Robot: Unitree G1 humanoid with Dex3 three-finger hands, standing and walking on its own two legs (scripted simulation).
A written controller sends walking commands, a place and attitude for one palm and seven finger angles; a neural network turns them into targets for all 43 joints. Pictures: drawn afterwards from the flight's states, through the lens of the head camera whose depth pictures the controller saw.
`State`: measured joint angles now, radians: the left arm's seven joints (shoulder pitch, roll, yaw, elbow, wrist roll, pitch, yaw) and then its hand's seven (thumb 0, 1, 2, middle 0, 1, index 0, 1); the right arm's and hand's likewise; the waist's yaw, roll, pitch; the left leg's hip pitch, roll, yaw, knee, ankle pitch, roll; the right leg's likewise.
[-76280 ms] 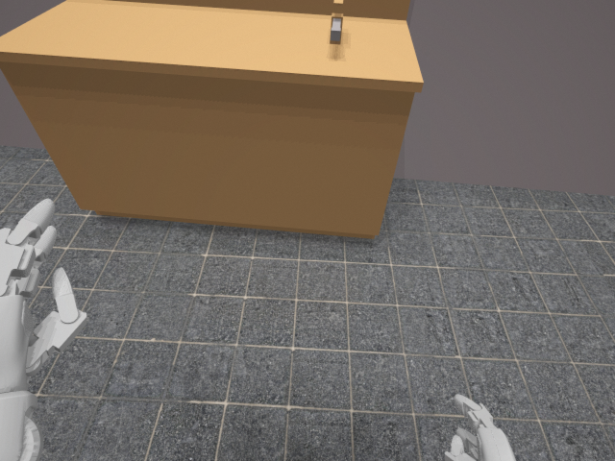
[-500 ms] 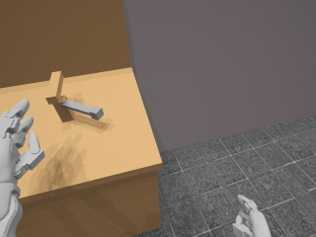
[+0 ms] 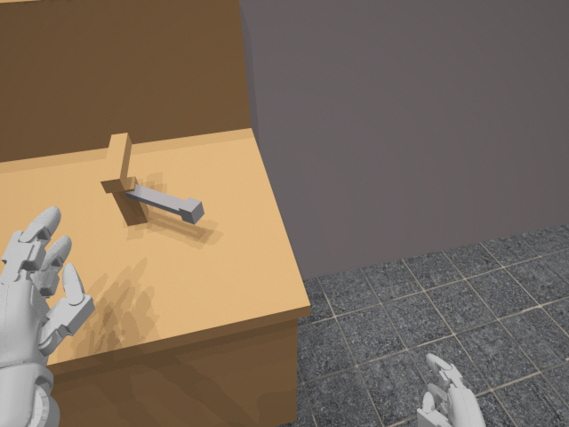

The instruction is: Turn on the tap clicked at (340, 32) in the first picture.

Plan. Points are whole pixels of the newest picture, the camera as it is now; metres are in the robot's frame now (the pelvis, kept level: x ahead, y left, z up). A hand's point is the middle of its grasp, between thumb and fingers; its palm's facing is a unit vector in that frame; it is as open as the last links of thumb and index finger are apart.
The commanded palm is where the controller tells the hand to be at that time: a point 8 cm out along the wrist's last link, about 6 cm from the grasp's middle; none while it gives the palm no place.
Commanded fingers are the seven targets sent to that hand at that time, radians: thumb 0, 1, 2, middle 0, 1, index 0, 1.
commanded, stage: turn the palm inward beside the body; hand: left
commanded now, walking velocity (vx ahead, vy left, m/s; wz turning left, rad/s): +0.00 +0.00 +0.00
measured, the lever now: (191, 210) +0.40 +0.21 +0.10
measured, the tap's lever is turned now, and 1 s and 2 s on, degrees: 52 52 52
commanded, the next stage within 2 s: reach beside the lever's end, fingers flat in 1.02 s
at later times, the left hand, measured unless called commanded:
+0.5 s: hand (90, 328) +0.17 +0.23 +0.15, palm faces +0.50 -0.86 -0.13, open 7.4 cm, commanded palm +0.11 +0.27 +0.16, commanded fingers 0.00 0.90 0.90 -0.20 -0.30 -0.20 -0.30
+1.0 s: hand (102, 318) +0.18 +0.22 +0.15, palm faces +0.52 -0.85 -0.11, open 7.4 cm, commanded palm +0.12 +0.26 +0.16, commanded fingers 0.00 0.90 0.90 -0.20 -0.30 -0.20 -0.30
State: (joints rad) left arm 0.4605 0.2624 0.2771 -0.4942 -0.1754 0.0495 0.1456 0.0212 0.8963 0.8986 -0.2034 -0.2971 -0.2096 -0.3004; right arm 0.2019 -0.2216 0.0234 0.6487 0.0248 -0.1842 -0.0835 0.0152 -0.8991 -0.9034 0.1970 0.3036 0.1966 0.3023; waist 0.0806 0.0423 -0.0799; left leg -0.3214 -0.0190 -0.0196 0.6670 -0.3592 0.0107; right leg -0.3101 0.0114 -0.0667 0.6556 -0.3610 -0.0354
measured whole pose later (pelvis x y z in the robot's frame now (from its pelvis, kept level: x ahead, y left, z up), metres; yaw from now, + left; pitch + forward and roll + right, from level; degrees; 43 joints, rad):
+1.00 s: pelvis -0.01 -0.01 +0.01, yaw +1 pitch -2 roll +0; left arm 0.48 0.19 0.21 -0.54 -0.21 0.19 0.23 0.02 0.90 0.90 -0.20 -0.30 -0.21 -0.30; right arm 0.17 -0.23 0.04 0.67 0.02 -0.18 -0.10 0.02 -0.90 -0.90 0.20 0.30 0.20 0.30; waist 0.08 0.06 -0.06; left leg -0.25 -0.01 -0.04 0.61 -0.32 0.00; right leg -0.23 0.03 -0.08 0.59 -0.33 -0.05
